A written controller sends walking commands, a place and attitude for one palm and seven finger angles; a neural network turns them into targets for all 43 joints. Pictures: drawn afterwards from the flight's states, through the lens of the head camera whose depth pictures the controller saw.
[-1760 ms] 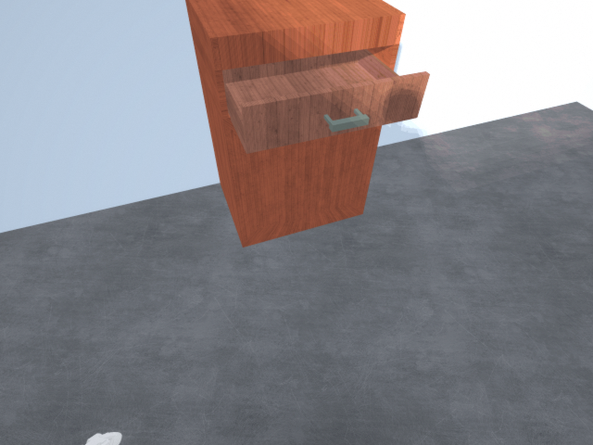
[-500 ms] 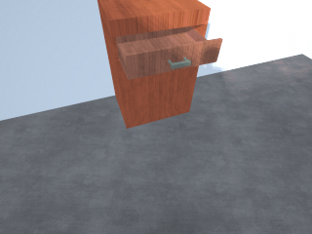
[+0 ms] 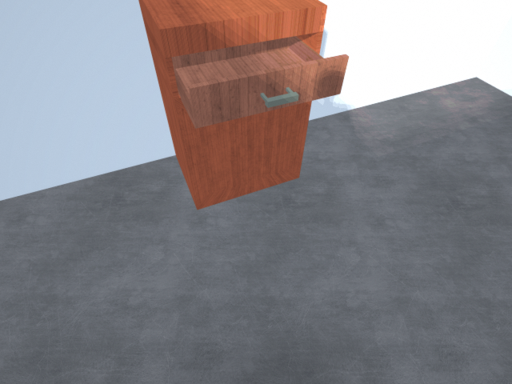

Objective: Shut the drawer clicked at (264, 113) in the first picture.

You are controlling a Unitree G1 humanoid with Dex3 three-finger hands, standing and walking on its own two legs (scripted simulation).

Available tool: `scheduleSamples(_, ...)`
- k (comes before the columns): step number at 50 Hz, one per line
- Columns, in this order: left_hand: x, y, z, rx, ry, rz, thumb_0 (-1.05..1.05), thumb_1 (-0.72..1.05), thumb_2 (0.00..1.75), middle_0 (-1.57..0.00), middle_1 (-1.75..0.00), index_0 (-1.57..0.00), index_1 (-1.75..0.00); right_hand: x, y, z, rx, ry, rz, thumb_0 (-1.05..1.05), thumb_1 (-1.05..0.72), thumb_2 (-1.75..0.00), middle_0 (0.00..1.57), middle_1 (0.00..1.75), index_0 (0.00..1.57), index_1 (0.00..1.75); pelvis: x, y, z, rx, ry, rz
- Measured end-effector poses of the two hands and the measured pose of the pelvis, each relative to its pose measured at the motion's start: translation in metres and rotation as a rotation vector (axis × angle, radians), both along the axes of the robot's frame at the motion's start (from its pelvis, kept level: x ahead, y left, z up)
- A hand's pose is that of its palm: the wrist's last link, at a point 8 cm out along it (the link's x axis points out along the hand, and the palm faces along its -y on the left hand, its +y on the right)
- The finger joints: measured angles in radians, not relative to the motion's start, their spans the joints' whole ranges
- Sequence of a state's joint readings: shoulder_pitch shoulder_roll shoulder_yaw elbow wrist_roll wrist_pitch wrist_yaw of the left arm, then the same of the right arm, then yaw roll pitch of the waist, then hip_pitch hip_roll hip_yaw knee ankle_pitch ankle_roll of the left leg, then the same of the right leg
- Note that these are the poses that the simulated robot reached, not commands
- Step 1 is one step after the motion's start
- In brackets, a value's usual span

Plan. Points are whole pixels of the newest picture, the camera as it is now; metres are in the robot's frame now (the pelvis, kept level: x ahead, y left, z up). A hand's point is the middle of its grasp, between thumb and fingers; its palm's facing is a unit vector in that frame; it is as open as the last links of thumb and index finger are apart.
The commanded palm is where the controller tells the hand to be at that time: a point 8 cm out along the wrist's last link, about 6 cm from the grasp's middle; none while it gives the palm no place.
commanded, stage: walk to a spot facing it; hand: left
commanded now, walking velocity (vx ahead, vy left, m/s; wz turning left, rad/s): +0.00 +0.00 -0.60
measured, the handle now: (279, 96) +0.95 +0.00 -0.06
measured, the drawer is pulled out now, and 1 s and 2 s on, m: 0.21 0.21 0.21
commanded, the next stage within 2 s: none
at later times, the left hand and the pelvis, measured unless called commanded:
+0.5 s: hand out of the picture +0.04 +0.14 -0.15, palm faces -0.15 -0.95 -0.27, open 7.4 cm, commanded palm none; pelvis -0.03 -0.05 +0.00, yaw -14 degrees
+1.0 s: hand (174, 377) +0.16 +0.16 -0.16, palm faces -0.42 -0.89 -0.19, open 7.4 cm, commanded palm none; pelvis +0.01 +0.00 +0.01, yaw -30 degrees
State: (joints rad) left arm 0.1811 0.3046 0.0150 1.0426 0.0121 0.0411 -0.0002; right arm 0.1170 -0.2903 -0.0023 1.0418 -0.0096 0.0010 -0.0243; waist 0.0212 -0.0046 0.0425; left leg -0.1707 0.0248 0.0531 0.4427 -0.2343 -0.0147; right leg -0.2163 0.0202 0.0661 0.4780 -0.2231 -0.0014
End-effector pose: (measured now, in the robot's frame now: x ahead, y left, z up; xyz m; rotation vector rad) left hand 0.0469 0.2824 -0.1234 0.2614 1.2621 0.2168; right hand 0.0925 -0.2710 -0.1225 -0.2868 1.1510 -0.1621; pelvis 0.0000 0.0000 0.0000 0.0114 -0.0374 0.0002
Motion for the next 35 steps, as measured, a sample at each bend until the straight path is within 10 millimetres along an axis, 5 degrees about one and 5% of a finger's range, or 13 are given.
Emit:
scheduleSamples(6, -0.003, -0.027, -0.012, -0.036, 0.04, -0.048, 0.0, 0.9, 0.89, -0.2, -0.3, -0.2, -0.3, -0.037, 0.005, -0.019, 0.061, 0.024, -0.082, 0.0, -0.9, -0.9, 0.2, 0.3, 0.2, 0.3, -0.01, -0.01, -0.01, 0.033, -0.004, -0.073)
scheduleSamples(13, -0.006, -0.068, -0.015, -0.029, 0.03, -0.095, 0.0, 0.9, 0.89, -0.2, -0.3, -0.2, -0.3, -0.077, -0.016, -0.05, 0.12, 0.079, -0.182, 0.01, -0.9, -0.9, 0.2, 0.3, 0.2, 0.3, -0.019, -0.036, -0.023, 0.024, -0.004, -0.133)
scheduleSamples(23, -0.011, -0.096, 0.004, -0.045, 0.054, -0.147, 0.0, 0.9, 0.89, -0.2, -0.3, -0.2, -0.3, -0.096, -0.044, -0.021, 0.096, 0.044, -0.271, 0.01, -0.91, -0.9, 0.2, 0.3, 0.2, 0.3, -0.031, -0.05, 0.0, 0.047, 0.036, -0.226)
scheduleSamples(35, 0.018, -0.081, 0.003, -0.062, 0.008, -0.248, 0.0, 0.9, 0.89, -0.2, -0.3, -0.2, -0.3, -0.103, -0.038, -0.001, 0.053, -0.046, -0.34, 0.01, -0.91, -0.9, 0.2, 0.3, 0.2, 0.3, -0.033, -0.031, 0.003, 0.027, 0.066, -0.347)
